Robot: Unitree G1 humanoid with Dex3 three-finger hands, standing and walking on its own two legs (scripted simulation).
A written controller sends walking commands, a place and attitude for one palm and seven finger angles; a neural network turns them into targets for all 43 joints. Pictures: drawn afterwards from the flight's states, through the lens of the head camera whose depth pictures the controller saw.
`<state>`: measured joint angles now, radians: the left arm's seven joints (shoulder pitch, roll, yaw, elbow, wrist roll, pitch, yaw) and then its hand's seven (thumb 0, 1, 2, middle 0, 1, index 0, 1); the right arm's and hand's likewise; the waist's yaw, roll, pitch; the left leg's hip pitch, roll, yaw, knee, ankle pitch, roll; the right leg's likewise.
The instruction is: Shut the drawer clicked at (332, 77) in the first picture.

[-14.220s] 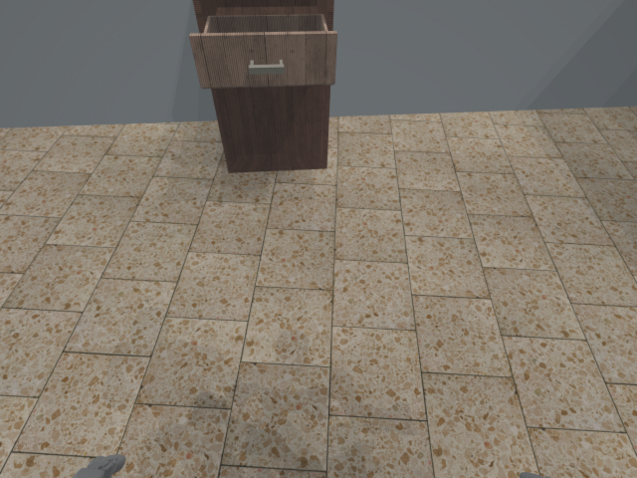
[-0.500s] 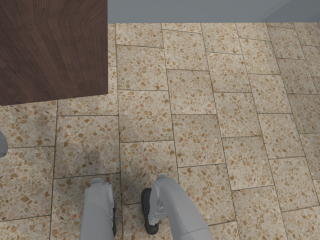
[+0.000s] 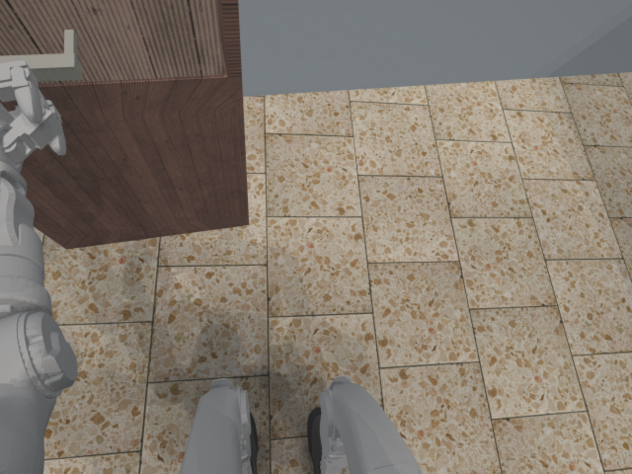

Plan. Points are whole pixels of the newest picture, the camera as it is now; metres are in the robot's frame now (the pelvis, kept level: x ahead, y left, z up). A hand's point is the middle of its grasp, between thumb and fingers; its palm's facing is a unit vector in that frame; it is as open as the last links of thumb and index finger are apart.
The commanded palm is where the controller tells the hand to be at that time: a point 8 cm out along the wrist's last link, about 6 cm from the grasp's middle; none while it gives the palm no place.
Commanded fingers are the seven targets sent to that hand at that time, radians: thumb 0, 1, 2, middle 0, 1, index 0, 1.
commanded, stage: draw the hand back to the body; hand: left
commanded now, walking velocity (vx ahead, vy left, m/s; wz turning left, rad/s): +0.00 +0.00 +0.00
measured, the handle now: (27, 54) +0.60 +0.31 +0.03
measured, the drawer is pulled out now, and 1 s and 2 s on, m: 0.00 0.00 0.00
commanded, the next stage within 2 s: step back with the hand held close in 1.38 s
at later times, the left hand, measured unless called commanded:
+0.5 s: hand out of the picture +0.37 +0.25 +0.14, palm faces +0.15 -0.99 -0.04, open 3.3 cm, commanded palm +0.33 +0.29 +0.15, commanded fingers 0.00 0.90 0.90 -1.40 -1.60 -1.40 -1.60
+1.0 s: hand out of the picture +0.25 +0.24 +0.24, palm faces +0.39 -0.86 -0.32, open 3.3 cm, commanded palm +0.20 +0.28 +0.26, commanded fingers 0.00 0.90 0.90 -1.40 -1.60 -1.40 -1.60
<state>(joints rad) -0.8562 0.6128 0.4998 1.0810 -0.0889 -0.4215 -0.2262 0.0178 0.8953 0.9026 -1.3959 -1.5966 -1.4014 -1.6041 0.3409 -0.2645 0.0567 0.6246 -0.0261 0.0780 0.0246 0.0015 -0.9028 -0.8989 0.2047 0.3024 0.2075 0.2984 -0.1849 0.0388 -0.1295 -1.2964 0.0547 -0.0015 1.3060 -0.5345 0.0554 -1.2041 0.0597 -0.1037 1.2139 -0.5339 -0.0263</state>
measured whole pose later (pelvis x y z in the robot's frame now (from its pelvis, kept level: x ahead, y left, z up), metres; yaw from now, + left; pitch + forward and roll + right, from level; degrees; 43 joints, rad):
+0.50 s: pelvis +0.03 +0.00 +0.07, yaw +3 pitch +15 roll -3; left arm -0.20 0.36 0.30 0.46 -0.26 -0.30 -0.21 0.02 0.90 0.90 -1.40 -1.60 -1.40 -1.60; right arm 0.26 -0.26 0.02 0.55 0.05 0.05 -0.01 0.01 -0.90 -0.90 0.20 0.30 0.21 0.30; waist -0.06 0.04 -0.14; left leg -0.76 0.02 0.02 0.94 -0.45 0.05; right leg -0.67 0.04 -0.07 0.85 -0.45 -0.02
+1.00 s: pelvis +0.04 -0.01 +0.12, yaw +4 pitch -1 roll +0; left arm 0.33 0.33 0.21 -0.19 -0.10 -0.05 0.10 0.02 0.89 0.90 -1.40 -1.60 -1.40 -1.60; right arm 0.18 -0.24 0.05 0.56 0.03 -0.02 -0.06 0.01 -0.90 -0.90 0.20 0.30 0.21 0.30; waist 0.03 0.06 -0.02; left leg -0.18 -0.02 0.04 0.47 -0.27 0.04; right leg -0.12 0.02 -0.04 0.43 -0.29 -0.03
